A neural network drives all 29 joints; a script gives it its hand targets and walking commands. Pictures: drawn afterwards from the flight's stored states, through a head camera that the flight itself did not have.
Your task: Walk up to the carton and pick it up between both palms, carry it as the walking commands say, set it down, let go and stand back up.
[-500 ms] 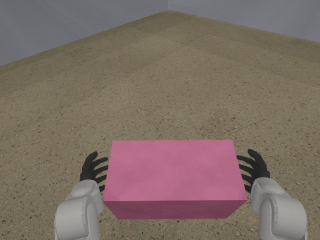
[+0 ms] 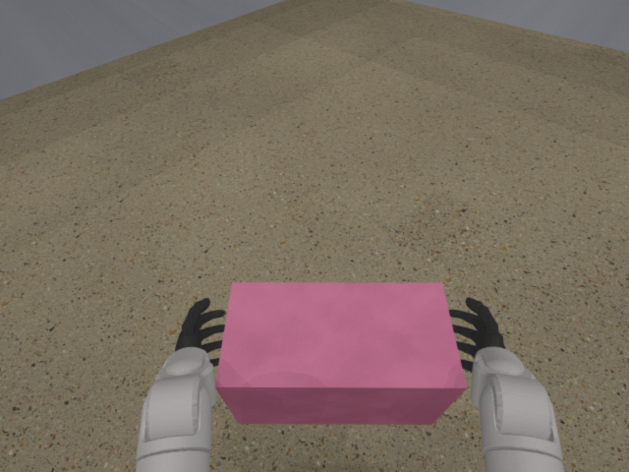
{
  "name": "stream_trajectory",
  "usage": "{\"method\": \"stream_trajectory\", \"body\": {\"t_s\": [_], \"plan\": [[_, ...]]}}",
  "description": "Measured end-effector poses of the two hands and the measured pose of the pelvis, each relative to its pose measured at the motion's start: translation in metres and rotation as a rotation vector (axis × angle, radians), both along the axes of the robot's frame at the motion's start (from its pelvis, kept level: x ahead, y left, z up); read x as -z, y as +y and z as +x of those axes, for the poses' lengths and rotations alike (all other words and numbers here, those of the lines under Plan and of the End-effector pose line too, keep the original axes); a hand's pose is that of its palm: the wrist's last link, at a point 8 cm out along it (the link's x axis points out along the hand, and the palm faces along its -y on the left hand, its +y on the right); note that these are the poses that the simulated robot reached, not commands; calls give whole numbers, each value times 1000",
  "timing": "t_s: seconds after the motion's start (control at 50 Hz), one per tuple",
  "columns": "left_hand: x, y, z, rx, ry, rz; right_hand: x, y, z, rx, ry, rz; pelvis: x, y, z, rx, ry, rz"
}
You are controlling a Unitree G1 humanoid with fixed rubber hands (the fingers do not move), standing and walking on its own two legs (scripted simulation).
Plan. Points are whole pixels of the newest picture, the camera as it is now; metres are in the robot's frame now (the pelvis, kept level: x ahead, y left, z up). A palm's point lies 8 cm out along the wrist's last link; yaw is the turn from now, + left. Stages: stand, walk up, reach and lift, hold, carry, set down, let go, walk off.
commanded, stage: carry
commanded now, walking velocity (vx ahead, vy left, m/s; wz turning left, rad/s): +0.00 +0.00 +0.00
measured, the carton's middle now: (336, 356) +0.30 +0.01 -0.05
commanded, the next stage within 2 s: hold in 0.52 s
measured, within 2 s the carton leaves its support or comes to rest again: neither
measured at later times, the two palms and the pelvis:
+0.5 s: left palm (189, 368) +0.25 +0.19 +0.01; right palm (483, 367) +0.26 -0.18 +0.01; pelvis +0.00 +0.00 +0.00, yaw +0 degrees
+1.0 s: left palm (204, 310) +0.30 +0.17 +0.07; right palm (492, 301) +0.33 -0.19 +0.05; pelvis +0.05 -0.03 +0.02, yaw +8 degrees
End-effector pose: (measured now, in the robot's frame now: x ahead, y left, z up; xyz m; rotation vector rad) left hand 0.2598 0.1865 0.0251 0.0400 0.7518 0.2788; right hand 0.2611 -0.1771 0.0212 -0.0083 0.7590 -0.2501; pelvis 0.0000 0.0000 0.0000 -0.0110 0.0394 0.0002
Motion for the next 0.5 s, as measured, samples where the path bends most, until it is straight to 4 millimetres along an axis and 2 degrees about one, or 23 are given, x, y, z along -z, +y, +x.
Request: {"method": "stream_trajectory", "body": {"t_s": [0.16,0.5], "plan": [[6,0,-3,20,-32,-1,6,0,-7,13,-32,4,1,4,1,2,-1,3],[15,6,-5,61,-19,8,16,2,-4,-53,-20,-18,0,4,-4,9,-6,5]]}}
